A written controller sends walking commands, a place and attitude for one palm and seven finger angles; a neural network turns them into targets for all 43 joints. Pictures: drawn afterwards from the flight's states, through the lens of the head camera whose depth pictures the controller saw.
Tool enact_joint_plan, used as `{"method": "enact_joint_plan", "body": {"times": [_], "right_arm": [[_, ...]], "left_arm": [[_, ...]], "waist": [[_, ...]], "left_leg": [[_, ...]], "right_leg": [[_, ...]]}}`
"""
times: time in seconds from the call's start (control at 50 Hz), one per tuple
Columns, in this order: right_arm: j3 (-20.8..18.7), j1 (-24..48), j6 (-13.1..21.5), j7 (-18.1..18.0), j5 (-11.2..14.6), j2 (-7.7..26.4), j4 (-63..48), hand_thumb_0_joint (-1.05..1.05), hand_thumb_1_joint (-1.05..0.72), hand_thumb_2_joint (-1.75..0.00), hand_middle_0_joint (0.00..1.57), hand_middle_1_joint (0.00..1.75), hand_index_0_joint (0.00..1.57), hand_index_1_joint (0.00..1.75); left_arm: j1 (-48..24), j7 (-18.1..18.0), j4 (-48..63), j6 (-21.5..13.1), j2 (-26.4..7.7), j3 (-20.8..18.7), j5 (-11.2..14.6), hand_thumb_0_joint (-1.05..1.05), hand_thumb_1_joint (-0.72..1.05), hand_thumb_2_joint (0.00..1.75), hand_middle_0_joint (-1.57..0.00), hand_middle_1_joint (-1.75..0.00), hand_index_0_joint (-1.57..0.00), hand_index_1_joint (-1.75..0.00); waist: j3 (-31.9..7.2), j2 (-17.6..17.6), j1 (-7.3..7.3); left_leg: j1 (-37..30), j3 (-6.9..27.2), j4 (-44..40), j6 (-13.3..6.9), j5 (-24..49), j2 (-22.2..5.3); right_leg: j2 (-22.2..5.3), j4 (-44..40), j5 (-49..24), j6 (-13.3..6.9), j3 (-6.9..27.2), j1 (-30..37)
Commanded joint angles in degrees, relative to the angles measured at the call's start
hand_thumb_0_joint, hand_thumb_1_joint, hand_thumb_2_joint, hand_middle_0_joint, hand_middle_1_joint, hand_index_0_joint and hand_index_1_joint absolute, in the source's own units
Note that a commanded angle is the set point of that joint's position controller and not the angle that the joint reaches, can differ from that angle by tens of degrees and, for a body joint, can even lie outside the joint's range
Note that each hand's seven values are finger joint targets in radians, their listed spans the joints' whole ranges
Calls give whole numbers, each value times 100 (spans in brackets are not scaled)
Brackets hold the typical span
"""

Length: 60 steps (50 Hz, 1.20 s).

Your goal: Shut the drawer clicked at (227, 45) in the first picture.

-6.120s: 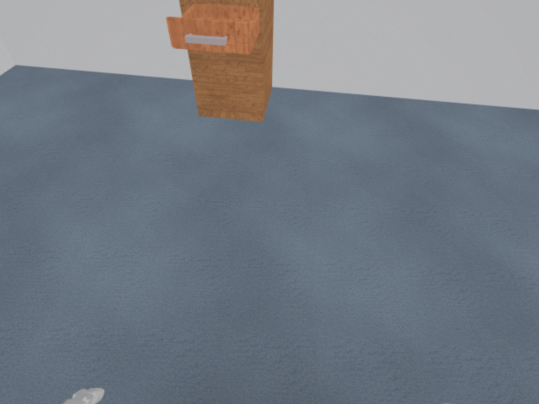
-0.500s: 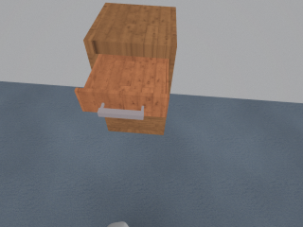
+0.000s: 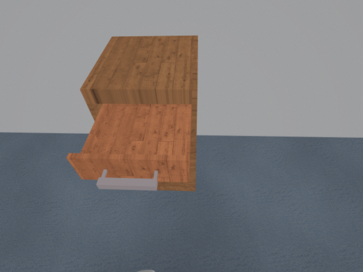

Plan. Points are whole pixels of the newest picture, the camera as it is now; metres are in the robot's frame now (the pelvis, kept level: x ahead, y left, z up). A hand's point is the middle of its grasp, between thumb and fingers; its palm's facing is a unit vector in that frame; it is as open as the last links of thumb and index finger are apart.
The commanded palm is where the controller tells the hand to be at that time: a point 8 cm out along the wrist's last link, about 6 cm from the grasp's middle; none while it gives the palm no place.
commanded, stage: come to a stop and stand still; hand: left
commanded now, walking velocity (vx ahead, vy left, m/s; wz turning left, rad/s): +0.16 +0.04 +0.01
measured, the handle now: (128, 178) +0.42 +0.20 -0.14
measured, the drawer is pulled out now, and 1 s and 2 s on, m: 0.26 0.26 0.26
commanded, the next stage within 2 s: none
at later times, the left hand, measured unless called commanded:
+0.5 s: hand out of the picture +0.07 +0.21 -0.18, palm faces +0.02 -0.97 -0.23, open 7.4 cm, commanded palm none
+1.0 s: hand out of the picture +0.03 +0.16 -0.16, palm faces +0.06 -0.97 -0.25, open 7.3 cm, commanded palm none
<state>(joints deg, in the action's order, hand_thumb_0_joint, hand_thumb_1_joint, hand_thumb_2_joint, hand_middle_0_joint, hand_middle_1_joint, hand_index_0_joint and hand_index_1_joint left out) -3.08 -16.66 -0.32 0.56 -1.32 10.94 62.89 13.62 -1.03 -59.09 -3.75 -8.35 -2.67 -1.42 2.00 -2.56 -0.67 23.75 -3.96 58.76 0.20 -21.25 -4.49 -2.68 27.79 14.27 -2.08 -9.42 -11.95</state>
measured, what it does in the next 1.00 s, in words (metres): steps on the spot: left foot, then right foot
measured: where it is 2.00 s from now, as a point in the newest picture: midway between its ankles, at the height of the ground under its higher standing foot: outside the picture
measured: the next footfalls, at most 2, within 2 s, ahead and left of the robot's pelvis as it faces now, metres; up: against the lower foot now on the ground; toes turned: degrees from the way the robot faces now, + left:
left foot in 0.22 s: +0.16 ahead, +0.14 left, +0.00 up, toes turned +6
right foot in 0.60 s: +0.07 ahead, -0.12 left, +0.00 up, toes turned -4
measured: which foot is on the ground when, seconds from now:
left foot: up 0.00-0.20, down 0.22-0.64, up 0.66-1.00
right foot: down 0.00-0.26, up 0.28-0.58, down 0.60-1.00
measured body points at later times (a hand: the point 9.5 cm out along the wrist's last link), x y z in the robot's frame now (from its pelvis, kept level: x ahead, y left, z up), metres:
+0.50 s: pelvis +0.05 +0.02 +0.00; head +0.09 +0.02 +0.44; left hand +0.07 +0.26 -0.16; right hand +0.15 -0.21 -0.15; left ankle +0.12 +0.13 -0.74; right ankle +0.01 -0.11 -0.69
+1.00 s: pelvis +0.03 -0.02 +0.01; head +0.06 -0.04 +0.46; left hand +0.03 +0.21 -0.14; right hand +0.02 -0.27 -0.16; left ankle +0.00 +0.12 -0.71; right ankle +0.03 -0.12 -0.74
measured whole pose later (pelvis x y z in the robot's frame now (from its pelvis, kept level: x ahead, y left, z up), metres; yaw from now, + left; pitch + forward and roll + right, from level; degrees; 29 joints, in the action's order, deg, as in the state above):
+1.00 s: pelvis +0.03 -0.02 +0.01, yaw -1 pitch +0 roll +2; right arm -2.3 -15.5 -3.6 -0.9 -0.3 12.7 62.7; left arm 15.8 -2.3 -61.7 -0.3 -8.0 -1.9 -1.5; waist 3.6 -1.1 1.7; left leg 15.6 -2.0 39.2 2.6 -22.9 -1.0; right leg -2.9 24.2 13.0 -1.5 -4.1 -11.1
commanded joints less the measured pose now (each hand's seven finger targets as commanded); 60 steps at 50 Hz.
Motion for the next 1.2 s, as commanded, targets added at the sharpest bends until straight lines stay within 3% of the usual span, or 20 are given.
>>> {"method": "enact_joint_plan", "body": {"times": [0.0,0.1,0.16,0.2,0.26,0.3,0.42,0.54,0.56,0.58,0.62,0.68,0.74,0.84,0.96,0.98,1.04,1.1,1.12,1.18], "right_arm": [[13,-60,141,13,6,-33,-307,0,-90,-90,20,30,20,30],[90,405,184,16,32,-28,-441,0,-90,-90,20,30,20,30],[163,93,198,-97,58,39,-213,0,-90,-90,20,30,20,30],[91,-207,223,-183,46,614,-132,0,-90,-90,20,30,20,30],[49,52,114,-351,108,772,-148,0,-90,-90,20,30,20,30],[-30,150,32,-413,84,802,-227,0,-90,-90,20,30,20,30],[-176,646,-64,-356,32,830,-567,0,-90,-90,20,30,20,30],[-155,846,-121,-165,3,677,-604,0,-90,-90,20,30,20,30],[-117,725,-130,-126,45,434,-565,0,-90,-90,20,30,20,30],[-27,673,-174,-87,108,87,-624,0,-90,-90,20,30,20,30],[-37,847,-253,-28,26,226,-683,0,-90,-90,20,30,20,30],[-44,275,-178,-9,4,343,-366,0,-90,-90,20,30,20,30],[-22,115,-117,-37,20,378,-352,0,-90,-90,20,30,20,30],[12,277,-135,-131,63,390,-477,0,-90,-90,20,30,20,30],[72,133,-121,-164,118,242,-413,0,-90,-90,20,30,20,30],[87,270,44,-141,62,425,-849,0,-90,-90,20,30,20,30],[160,-209,44,-119,117,242,-912,0,-90,-90,20,30,20,30],[176,-247,69,-146,19,647,-956,0,-90,-90,20,30,20,30],[205,-142,85,-141,43,602,-992,0,-90,-90,20,30,20,30],[231,4,80,-169,38,742,-1052,0,-90,-90,20,30,20,30]], "left_arm": [[554,-8,-30,-74,-677,-62,13,0,90,90,-20,-30,-20,-30],[763,-34,-255,-1,-750,-53,19,0,90,90,-20,-30,-20,-30],[539,-100,-343,146,-632,27,62,0,90,90,-20,-30,-20,-30],[862,-160,-379,241,-343,114,103,0,90,90,-20,-30,-20,-30],[963,-190,-435,438,-460,125,114,0,90,90,-20,-30,-20,-30],[885,-183,-389,520,-539,57,77,0,90,90,-20,-30,-20,-30],[604,-120,-36,642,-453,-109,64,0,90,90,-20,-30,-20,-30],[1058,-100,-181,512,-338,-18,30,0,90,90,-20,-30,-20,-30],[1117,-109,-238,442,-522,-6,-17,0,90,90,-20,-30,-20,-30],[879,-115,-129,372,-868,3,-48,0,90,90,-20,-30,-20,-30],[181,-113,201,376,-1370,-93,0,0,90,90,-20,-30,-20,-30],[-139,-91,235,301,-1072,-48,21,0,90,90,-20,-30,-20,-30],[275,-75,150,248,-1051,-75,51,0,90,90,-20,-30,-20,-30],[811,-163,-70,243,-1052,-146,35,0,90,90,-20,-30,-20,-30],[544,-179,-163,321,-1096,-152,3,0,90,90,-20,-30,-20,-30],[956,-381,-150,140,-1128,-40,-42,0,90,90,-20,-30,-20,-30],[376,-285,227,155,-1135,2,17,0,90,90,-20,-30,-20,-30],[668,-242,253,268,-673,71,44,0,90,90,-20,-30,-20,-30],[522,-228,234,336,-703,120,18,0,90,90,-20,-30,-20,-30],[564,-168,254,431,-644,189,11,0,90,90,-20,-30,-20,-30]], "waist": [[145,863,42],[52,1033,211],[-111,953,2],[-552,-190,39],[-357,-1380,66],[-458,-932,34],[-738,-481,114],[-418,-497,344],[-272,206,346],[45,1264,214],[644,1802,264],[743,1045,5],[308,977,173],[-210,1003,397],[-350,1233,283],[-618,794,157],[-749,632,-138],[-274,34,87],[-48,-639,40],[558,-635,138]], "left_leg": [[420,-29,-632,145,473,-155],[-60,-164,-2003,87,647,57],[-1416,-28,-3377,109,2173,73],[-2312,634,-3325,-284,5068,-932],[-1957,1137,-3899,-878,6076,-1525],[-2140,1078,-3751,-1129,6348,-1653],[-1688,730,-3841,-1127,4330,-1531],[-213,700,-4180,-544,-248,-938],[47,456,-3774,-256,-671,-463],[27,73,-2976,80,-700,71],[-170,250,-1921,96,-295,204],[-70,394,-1333,79,294,187],[176,322,-1165,191,329,270],[383,357,-1207,301,-179,232],[-720,198,-2521,219,-28,312],[-575,140,-2074,233,-226,509],[-1285,205,-3265,11,514,349],[-1072,563,-3146,-268,2161,-457],[-876,767,-3423,-283,2093,-365],[-388,1106,-4051,-432,1235,-460]], "right_leg": [[-1374,-1530,-2350,-630,854,323],[-1237,-1235,-2799,-619,728,657],[-830,-521,-2622,-224,524,274],[-352,-45,-604,190,420,-145],[-81,1142,1661,352,529,-318],[-94,2100,1918,320,836,-738],[-6,2947,1459,381,1022,-1055],[65,236,353,263,528,555],[-83,-642,403,249,805,744],[-1051,-1665,1862,-76,2164,-65],[-1693,-2641,3026,-463,3161,-1413],[-1316,-2129,1217,-446,2265,-850],[-1275,-1583,-700,-512,1789,252],[-1605,-913,-3352,-833,1839,1357],[-1448,-840,-2721,-770,1800,740],[-1403,-133,-5380,-501,2169,1164],[-1039,-20,-2359,-366,1439,346],[-367,95,-647,-39,908,-48],[-284,153,-91,21,783,-23],[-21,244,604,130,647,-122]]}}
